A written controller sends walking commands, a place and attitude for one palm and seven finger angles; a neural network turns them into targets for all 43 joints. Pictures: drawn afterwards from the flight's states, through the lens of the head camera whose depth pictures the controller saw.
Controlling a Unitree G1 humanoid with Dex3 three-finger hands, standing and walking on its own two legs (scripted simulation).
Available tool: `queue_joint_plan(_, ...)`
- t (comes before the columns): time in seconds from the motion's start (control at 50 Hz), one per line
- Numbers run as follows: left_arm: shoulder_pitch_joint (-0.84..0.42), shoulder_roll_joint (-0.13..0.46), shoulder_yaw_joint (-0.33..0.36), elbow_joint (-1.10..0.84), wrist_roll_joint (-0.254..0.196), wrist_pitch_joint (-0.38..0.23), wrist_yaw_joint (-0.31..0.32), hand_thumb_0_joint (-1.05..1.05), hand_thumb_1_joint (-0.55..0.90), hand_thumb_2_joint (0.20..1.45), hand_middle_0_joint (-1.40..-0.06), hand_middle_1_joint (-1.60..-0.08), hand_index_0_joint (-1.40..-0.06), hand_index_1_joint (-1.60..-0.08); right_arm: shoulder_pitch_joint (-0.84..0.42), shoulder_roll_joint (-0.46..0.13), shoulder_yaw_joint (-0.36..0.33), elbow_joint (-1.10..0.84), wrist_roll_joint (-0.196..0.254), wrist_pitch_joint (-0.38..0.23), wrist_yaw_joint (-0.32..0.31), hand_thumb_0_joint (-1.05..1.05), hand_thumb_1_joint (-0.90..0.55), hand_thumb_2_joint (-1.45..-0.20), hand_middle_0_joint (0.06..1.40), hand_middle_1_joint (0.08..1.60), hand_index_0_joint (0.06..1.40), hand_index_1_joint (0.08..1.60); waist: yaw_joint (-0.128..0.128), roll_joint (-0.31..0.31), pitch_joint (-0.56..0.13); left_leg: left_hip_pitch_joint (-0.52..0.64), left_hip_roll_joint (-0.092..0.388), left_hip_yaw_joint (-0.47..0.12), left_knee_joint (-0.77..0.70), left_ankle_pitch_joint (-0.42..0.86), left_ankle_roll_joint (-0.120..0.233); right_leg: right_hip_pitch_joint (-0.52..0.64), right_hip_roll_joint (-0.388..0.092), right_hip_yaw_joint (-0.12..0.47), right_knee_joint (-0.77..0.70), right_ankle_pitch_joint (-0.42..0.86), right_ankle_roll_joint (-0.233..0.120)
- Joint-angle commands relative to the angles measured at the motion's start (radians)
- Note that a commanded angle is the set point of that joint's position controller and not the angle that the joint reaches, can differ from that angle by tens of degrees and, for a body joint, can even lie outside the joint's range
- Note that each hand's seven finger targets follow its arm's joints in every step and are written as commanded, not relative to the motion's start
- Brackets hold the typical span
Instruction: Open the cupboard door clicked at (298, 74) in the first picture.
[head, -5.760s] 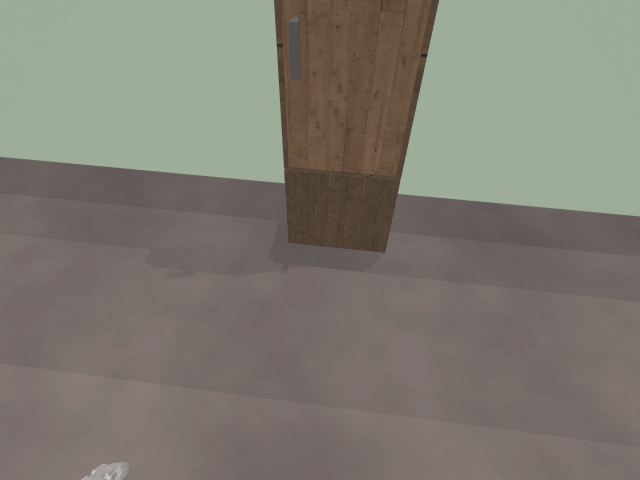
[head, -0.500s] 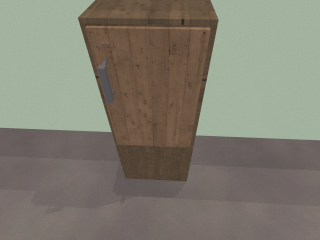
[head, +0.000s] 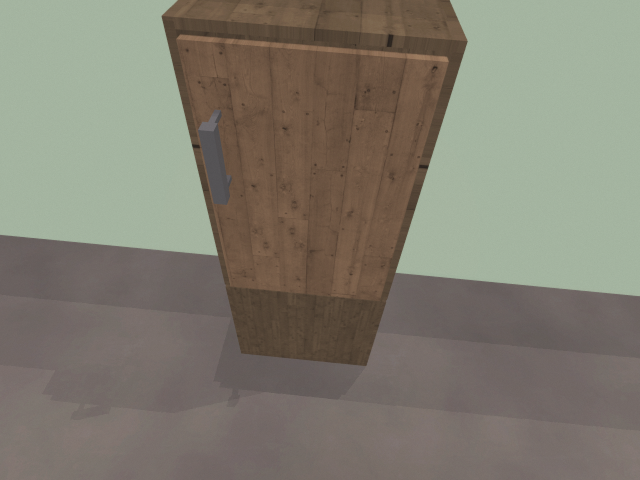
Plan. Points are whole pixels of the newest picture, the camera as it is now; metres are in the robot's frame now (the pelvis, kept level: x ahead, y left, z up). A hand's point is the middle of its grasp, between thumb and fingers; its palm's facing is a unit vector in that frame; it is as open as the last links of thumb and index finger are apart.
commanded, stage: come to a stop and stand still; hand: left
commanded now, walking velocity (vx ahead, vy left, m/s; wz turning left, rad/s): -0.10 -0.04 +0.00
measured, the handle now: (219, 158) +0.57 +0.22 +0.08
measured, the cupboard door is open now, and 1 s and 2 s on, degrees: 0 0 0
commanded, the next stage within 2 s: look again from close up in 1.02 s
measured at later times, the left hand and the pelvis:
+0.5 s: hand out of the picture +0.07 +0.17 -0.16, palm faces +0.04 -0.97 -0.22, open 7.4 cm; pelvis +0.01 -0.01 +0.00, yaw +0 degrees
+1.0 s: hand out of the picture -0.05 +0.15 -0.16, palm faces +0.05 -0.98 -0.18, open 7.4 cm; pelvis -0.03 -0.02 +0.01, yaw +0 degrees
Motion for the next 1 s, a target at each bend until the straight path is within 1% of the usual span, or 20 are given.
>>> queue_joint_plan(0.0, -0.051, 0.050, 0.006, -0.084, -0.001, -0.016, 0.007, 0.000, 0.900, 0.900, -0.200, -0.300, -0.200, -0.300, 0.183, -0.149, -0.029, 0.000, 0.002, -0.029, -0.025, 0.000, -0.900, -0.900, 0.200, 0.300, 0.200, 0.300, -0.067, 0.294, 0.092, 0.164, 0.264, -0.329, -0.271, 0.490, 0.154, -0.315, 0.054, -0.074, 0.214, -0.163, -0.042)
queue_joint_plan(0.02, -0.072, 0.054, 0.001, -0.090, -0.004, -0.017, 0.011, 0.000, 0.900, 0.900, -0.200, -0.300, -0.200, -0.300, 0.188, -0.132, -0.021, 0.001, 0.002, -0.032, -0.034, 0.000, -0.900, -0.900, 0.200, 0.300, 0.200, 0.300, -0.066, 0.251, 0.090, 0.203, 0.293, -0.348, -0.249, 0.730, 0.194, -0.358, 0.032, -0.030, 0.280, -0.219, -0.043)
queue_joint_plan(0.04, -0.076, 0.046, 0.000, -0.085, -0.011, -0.019, 0.014, 0.000, 0.900, 0.900, -0.200, -0.300, -0.200, -0.300, 0.163, -0.116, -0.014, -0.004, 0.002, -0.036, -0.041, 0.000, -0.900, -0.900, 0.200, 0.300, 0.200, 0.300, -0.052, 0.199, 0.068, 0.193, 0.298, -0.320, -0.218, 0.904, 0.206, -0.325, 0.008, -0.002, 0.276, -0.218, -0.042)
queue_joint_plan(0.06, -0.068, 0.040, 0.001, -0.077, -0.018, -0.021, 0.014, 0.000, 0.900, 0.900, -0.200, -0.300, -0.200, -0.300, 0.121, -0.113, -0.011, -0.014, 0.003, -0.038, -0.044, 0.000, -0.900, -0.900, 0.200, 0.300, 0.200, 0.300, -0.034, 0.151, 0.046, 0.182, 0.282, -0.270, -0.188, 0.997, 0.195, -0.265, -0.004, 0.006, 0.207, -0.184, -0.040)
queue_joint_plan(0.08, -0.049, 0.033, 0.002, -0.065, -0.022, -0.021, 0.014, 0.000, 0.900, 0.900, -0.200, -0.300, -0.200, -0.300, 0.074, -0.119, -0.013, -0.023, 0.008, -0.037, -0.046, 0.000, -0.900, -0.900, 0.200, 0.300, 0.200, 0.300, -0.016, 0.141, 0.031, 0.157, 0.248, -0.208, -0.171, 1.017, 0.164, -0.182, -0.007, 0.001, 0.105, -0.091, -0.034)
queue_joint_plan(0.12, 0.017, 0.060, 0.006, -0.040, -0.020, -0.025, 0.014, 0.000, 0.900, 0.900, -0.200, -0.300, -0.200, -0.300, 0.015, -0.136, -0.021, -0.035, 0.018, -0.034, -0.050, 0.000, -0.900, -0.900, 0.200, 0.300, 0.200, 0.300, 0.024, 0.097, -0.017, 0.127, 0.180, -0.132, -0.119, 0.898, 0.088, -0.027, 0.005, -0.021, -0.124, 0.221, -0.024)
queue_joint_plan(0.14, 0.028, 0.087, 0.011, -0.032, -0.019, -0.028, 0.018, 0.000, 0.900, 0.900, -0.200, -0.300, -0.200, -0.300, 0.019, -0.123, -0.024, -0.038, 0.025, -0.034, -0.048, 0.000, -0.900, -0.900, 0.200, 0.300, 0.200, 0.300, 0.016, 0.060, -0.042, 0.072, 0.154, -0.104, -0.104, 0.766, 0.050, 0.061, -0.028, 0.018, -0.141, 0.388, -0.033)
queue_joint_plan(0.16, 0.036, 0.106, 0.012, -0.029, -0.020, -0.031, 0.022, 0.000, 0.900, 0.900, -0.200, -0.300, -0.200, -0.300, 0.025, -0.096, -0.021, -0.041, 0.028, -0.032, -0.047, 0.000, -0.900, -0.900, 0.200, 0.300, 0.200, 0.300, 0.008, 0.008, -0.057, 0.004, 0.121, -0.090, -0.107, 0.574, 0.019, 0.126, -0.092, 0.100, -0.100, 0.614, -0.062)
queue_joint_plan(0.18, 0.030, 0.120, 0.007, -0.029, -0.021, -0.030, 0.024, 0.000, 0.900, 0.900, -0.200, -0.300, -0.200, -0.300, 0.034, -0.075, -0.022, -0.037, 0.029, -0.028, -0.045, 0.000, -0.900, -0.900, 0.200, 0.300, 0.200, 0.300, -0.002, -0.008, -0.060, -0.023, 0.094, -0.082, -0.127, 0.408, 0.001, 0.131, -0.160, 0.136, -0.062, 0.757, -0.102)
queue_joint_plan(0.2, 0.010, 0.121, 0.004, -0.036, -0.021, -0.024, 0.023, 0.000, 0.900, 0.900, -0.200, -0.300, -0.200, -0.300, 0.039, -0.058, -0.024, -0.031, 0.026, -0.022, -0.042, 0.000, -0.900, -0.900, 0.200, 0.300, 0.200, 0.300, -0.013, -0.004, -0.047, -0.012, 0.078, -0.078, -0.143, 0.373, -0.007, 0.106, -0.168, 0.113, -0.047, 0.781, -0.110)
queue_joint_plan(0.22, -0.007, 0.113, 0.005, -0.043, -0.020, -0.021, 0.025, 0.000, 0.900, 0.900, -0.200, -0.300, -0.200, -0.300, 0.038, -0.048, -0.023, -0.021, 0.024, -0.012, -0.044, 0.000, -0.900, -0.900, 0.200, 0.300, 0.200, 0.300, -0.015, -0.090, -0.037, -0.006, 0.083, -0.072, -0.131, 0.382, -0.010, 0.097, -0.145, 0.105, -0.044, 0.788, -0.109)
queue_joint_plan(0.26, -0.018, 0.114, 0.007, -0.053, -0.017, -0.017, 0.033, 0.000, 0.900, 0.900, -0.200, -0.300, -0.200, -0.300, 0.043, -0.051, -0.027, -0.014, 0.022, -0.004, -0.041, 0.000, -0.900, -0.900, 0.200, 0.300, 0.200, 0.300, -0.013, -0.130, -0.034, -0.001, 0.080, -0.056, -0.107, 0.401, -0.017, 0.089, -0.152, 0.097, -0.040, 0.846, -0.106)
queue_joint_plan(0.3, -0.037, 0.120, 0.013, -0.074, -0.016, -0.010, 0.036, 0.000, 0.900, 0.900, -0.200, -0.300, -0.200, -0.300, 0.045, -0.056, -0.031, -0.016, 0.020, 0.001, -0.041, 0.000, -0.900, -0.900, 0.200, 0.300, 0.200, 0.300, -0.015, -0.099, -0.046, 0.018, 0.086, -0.058, -0.107, 0.450, -0.017, 0.075, -0.144, 0.093, -0.032, 0.798, -0.105)
queue_joint_plan(0.36, -0.073, 0.120, 0.016, -0.099, -0.017, 0.000, 0.037, 0.000, 0.900, 0.900, -0.200, -0.300, -0.200, -0.300, 0.020, -0.062, -0.032, -0.016, 0.014, 0.004, -0.039, 0.000, -0.900, -0.900, 0.200, 0.300, 0.200, 0.300, -0.013, 0.001, -0.033, 0.043, 0.109, -0.079, -0.123, 0.528, -0.006, 0.021, -0.110, 0.080, -0.028, 0.611, -0.087)
queue_joint_plan(0.44, -0.101, 0.108, 0.012, -0.114, -0.015, 0.007, 0.032, 0.000, 0.900, 0.900, -0.200, -0.300, -0.200, -0.300, -0.016, -0.067, -0.029, -0.032, 0.010, 0.003, -0.035, 0.000, -0.900, -0.900, 0.200, 0.300, 0.200, 0.300, -0.009, 0.052, -0.009, 0.014, 0.125, -0.106, -0.171, 0.422, 0.009, -0.001, -0.073, 0.078, -0.072, 0.401, -0.069)
queue_joint_plan(0.52, -0.107, 0.111, 0.005, -0.111, -0.013, 0.005, 0.023, 0.000, 0.900, 0.900, -0.200, -0.300, -0.200, -0.300, -0.038, -0.067, -0.023, -0.043, 0.011, 0.000, -0.031, 0.000, -0.900, -0.900, 0.200, 0.300, 0.200, 0.300, -0.010, 0.031, 0.016, -0.012, 0.113, -0.109, -0.211, 0.244, 0.006, -0.006, -0.069, 0.097, -0.143, 0.288, -0.067)
queue_joint_plan(0.6, -0.109, 0.120, 0.000, -0.101, -0.016, 0.000, 0.015, 0.000, 0.900, 0.900, -0.200, -0.300, -0.200, -0.300, -0.042, -0.079, -0.018, -0.039, 0.010, -0.001, -0.026, 0.000, -0.900, -0.900, 0.200, 0.300, 0.200, 0.300, -0.013, 0.047, 0.042, -0.018, 0.103, -0.103, -0.239, 0.150, 0.002, -0.030, -0.069, 0.114, -0.209, 0.170, -0.067)
queue_joint_plan(0.68, -0.100, 0.123, -0.004, -0.088, -0.016, -0.002, 0.011, 0.000, 0.900, 0.900, -0.200, -0.300, -0.200, -0.300, -0.026, -0.083, -0.012, -0.029, 0.009, 0.000, -0.022, 0.000, -0.900, -0.900, 0.200, 0.300, 0.200, 0.300, -0.015, 0.012, 0.079, -0.037, 0.095, -0.103, -0.266, 0.069, 0.002, -0.048, -0.062, 0.121, -0.261, 0.052, -0.062)
queue_joint_plan(0.82, -0.058, 0.118, -0.009, -0.057, -0.018, -0.008, 0.009, 0.000, 0.900, 0.900, -0.200, -0.300, -0.200, -0.300, 0.017, -0.073, -0.004, -0.003, 0.009, 0.003, -0.019, 0.000, -0.900, -0.900, 0.200, 0.300, 0.200, 0.300, -0.018, -0.005, 0.084, -0.029, 0.083, -0.089, -0.268, 0.039, 0.001, -0.062, -0.060, 0.126, -0.307, -0.026, -0.059)
queue_joint_plan(0.98, -0.013, 0.095, -0.013, -0.025, -0.022, -0.013, 0.010, 0.000, 0.900, 0.900, -0.200, -0.300, -0.200, -0.300, 0.070, -0.047, 0.004, 0.025, 0.010, -0.001, -0.021, 0.000, -0.900, -0.900, 0.200, 0.300, 0.200, 0.300, -0.015, 0.017, 0.081, -0.056, 0.081, -0.091, -0.270, 0.048, 0.001, -0.044, -0.057, 0.112, -0.297, -0.011, -0.061)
